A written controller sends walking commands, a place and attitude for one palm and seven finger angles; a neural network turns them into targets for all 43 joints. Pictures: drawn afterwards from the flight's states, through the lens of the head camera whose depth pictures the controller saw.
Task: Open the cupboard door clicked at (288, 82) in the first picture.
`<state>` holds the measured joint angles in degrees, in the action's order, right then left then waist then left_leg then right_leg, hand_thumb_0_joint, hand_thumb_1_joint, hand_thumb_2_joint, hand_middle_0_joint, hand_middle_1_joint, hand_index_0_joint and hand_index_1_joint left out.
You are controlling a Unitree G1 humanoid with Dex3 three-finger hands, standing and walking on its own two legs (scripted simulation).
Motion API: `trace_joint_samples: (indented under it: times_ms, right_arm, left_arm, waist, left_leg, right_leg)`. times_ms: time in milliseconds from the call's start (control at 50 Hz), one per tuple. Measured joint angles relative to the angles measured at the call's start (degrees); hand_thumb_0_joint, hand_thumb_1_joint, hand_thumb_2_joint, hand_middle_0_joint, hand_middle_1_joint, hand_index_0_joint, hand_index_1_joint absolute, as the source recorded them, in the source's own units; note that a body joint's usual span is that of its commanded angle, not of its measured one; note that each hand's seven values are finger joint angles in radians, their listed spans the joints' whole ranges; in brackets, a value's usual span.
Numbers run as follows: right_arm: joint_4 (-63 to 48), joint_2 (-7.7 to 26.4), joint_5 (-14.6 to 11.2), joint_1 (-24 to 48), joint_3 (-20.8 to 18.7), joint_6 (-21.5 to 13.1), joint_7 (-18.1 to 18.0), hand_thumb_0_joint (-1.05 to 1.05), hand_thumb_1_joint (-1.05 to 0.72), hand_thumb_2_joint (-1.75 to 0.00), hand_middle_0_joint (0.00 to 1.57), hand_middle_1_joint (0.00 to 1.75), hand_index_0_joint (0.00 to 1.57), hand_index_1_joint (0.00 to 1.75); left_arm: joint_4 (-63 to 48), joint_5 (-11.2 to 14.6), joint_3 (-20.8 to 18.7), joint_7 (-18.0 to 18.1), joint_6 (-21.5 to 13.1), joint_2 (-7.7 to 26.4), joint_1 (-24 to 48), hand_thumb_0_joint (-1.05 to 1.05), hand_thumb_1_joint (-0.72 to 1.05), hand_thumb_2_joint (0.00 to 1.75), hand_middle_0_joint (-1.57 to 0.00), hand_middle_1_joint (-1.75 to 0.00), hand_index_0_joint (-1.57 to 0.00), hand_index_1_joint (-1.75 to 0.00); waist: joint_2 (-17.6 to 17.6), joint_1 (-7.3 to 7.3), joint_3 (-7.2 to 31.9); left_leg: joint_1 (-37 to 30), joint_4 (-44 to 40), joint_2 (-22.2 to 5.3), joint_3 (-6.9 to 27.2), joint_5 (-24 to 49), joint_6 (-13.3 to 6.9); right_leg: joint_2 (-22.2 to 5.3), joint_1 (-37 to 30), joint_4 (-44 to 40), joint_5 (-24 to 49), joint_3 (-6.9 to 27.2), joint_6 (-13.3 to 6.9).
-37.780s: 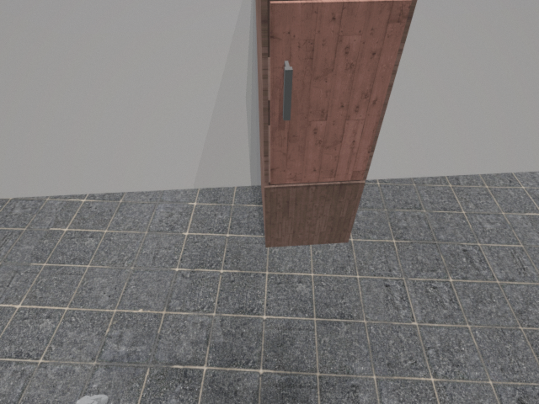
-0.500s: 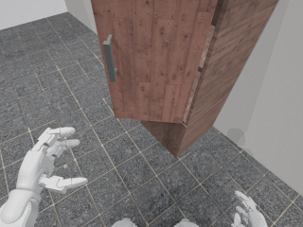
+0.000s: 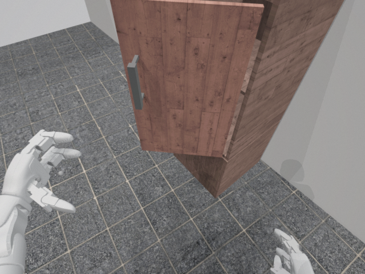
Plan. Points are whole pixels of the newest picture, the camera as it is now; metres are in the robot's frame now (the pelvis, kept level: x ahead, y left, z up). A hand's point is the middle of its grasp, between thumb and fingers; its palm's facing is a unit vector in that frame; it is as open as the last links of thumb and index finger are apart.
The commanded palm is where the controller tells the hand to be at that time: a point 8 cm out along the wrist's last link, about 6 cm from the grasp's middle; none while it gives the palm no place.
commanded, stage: raise the hand with hooked fingers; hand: left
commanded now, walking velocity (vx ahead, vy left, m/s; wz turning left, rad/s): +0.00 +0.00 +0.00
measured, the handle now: (137, 83) +0.60 +0.18 +0.07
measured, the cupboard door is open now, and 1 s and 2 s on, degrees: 45 45 45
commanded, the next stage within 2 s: move the hooked fingers beside the handle in 0.56 s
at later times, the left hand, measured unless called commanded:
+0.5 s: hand (65, 165) +0.30 +0.26 +0.09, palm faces +0.00 -1.00 -0.02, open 14.0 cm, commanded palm +0.27 +0.31 +0.09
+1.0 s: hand (79, 144) +0.35 +0.25 +0.09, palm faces -0.04 -1.00 -0.01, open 14.0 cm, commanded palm +0.33 +0.30 +0.09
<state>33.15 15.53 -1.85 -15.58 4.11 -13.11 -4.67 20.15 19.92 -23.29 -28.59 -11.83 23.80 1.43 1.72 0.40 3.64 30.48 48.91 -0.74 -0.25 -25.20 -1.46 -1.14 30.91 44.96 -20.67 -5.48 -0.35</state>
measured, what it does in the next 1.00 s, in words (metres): stands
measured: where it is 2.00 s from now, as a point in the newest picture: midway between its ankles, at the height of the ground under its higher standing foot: outside the picture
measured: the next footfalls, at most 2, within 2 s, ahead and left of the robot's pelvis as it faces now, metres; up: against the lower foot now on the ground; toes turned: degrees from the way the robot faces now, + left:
none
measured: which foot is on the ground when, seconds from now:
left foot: down 0.00-1.00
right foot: down 0.00-1.00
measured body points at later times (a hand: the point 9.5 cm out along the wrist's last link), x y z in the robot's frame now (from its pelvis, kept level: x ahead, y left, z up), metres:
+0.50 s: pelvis +0.00 -0.01 +0.00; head +0.03 +0.00 +0.45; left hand +0.29 +0.32 +0.09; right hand +0.15 -0.26 -0.07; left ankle +0.00 +0.10 -0.70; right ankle +0.02 -0.12 -0.70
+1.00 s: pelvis +0.00 +0.00 +0.00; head +0.04 +0.00 +0.45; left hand +0.35 +0.31 +0.09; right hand +0.13 -0.26 -0.08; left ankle +0.00 +0.10 -0.70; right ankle +0.02 -0.12 -0.70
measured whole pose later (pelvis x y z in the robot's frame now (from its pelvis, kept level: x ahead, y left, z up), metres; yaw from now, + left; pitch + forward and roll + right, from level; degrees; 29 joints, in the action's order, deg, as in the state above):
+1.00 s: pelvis +0.00 +0.00 +0.00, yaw -1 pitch +8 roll -1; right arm 33.2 16.3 -1.9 -17.0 3.9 -9.9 -4.7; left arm 37.8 16.8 -23.3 -29.3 -12.9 26.2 19.0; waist 0.7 -1.6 3.6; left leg 31.9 47.5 -0.8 -1.1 -23.9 -1.3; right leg -1.0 33.1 44.4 -19.6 -4.5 -0.6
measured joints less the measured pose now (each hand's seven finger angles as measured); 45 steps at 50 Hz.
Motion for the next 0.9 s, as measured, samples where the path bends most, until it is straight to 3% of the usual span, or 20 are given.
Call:
trace_joint_samples:
  times_ms: [160, 320, 700, 900]
  right_arm:
    - [0.3, 1.1, -0.3, -1.4, -0.7, 0.9, -0.2, 0.01, -0.90, -0.89, 0.21, 0.30, 0.20, 0.30]
    - [-0.5, 1.6, -0.1, -2.0, -1.6, 1.3, 0.3, 0.02, -0.90, -0.89, 0.20, 0.30, 0.20, 0.30]
    - [-0.9, 0.5, -0.2, -0.7, -0.5, 1.5, 0.0, 0.01, -0.90, -0.89, 0.21, 0.30, 0.20, 0.30]
    - [0.4, 0.7, -0.1, -0.5, -0.2, 2.0, -0.6, 0.01, -0.90, -0.89, 0.21, 0.30, 0.20, 0.30]
  left_arm:
    - [5.1, 0.8, -2.1, -2.2, 0.5, 1.9, 3.8, -0.01, -0.50, 0.30, -0.30, -1.20, -0.30, -1.19]
    - [4.3, 0.3, -1.9, -1.9, -0.2, 0.7, 2.7, -0.01, -0.50, 0.30, -0.30, -1.20, -0.30, -1.20]
    - [5.5, 0.1, -1.5, -2.1, -0.6, 0.5, 3.6, -0.02, -0.50, 0.30, -0.30, -1.20, -0.30, -1.20]
    - [13.1, -2.4, 0.7, -1.1, -0.9, 1.4, 13.9, -0.02, -0.50, 0.30, -0.30, -1.20, -0.30, -1.20]
  waist:
    - [-0.2, -0.66, 0.0]
    - [-0.6, -1.13, 0.0]
    - [-0.3, -0.44, -0.2]
    - [-0.7, -0.84, -0.6]
  left_leg:
    - [-1.2, -2.0, -0.2, -0.5, 0.7, 0.2]
    - [-1.4, -2.7, -0.3, -1.1, 1.0, 0.3]
    - [-1.3, -2.2, -0.2, -0.7, 1.0, 0.3]
    - [0.6, -1.4, 0.2, -0.2, 1.3, 0.2]
  right_leg:
    - [0.3, -0.7, -1.5, 0.6, 0.5, -0.2]
    - [0.5, -0.5, -1.7, 0.8, 1.1, -0.3]
    - [0.4, -0.7, -1.5, 0.9, 0.7, -0.3]
    - [-0.1, 1.0, -0.8, 1.0, 0.3, -0.3]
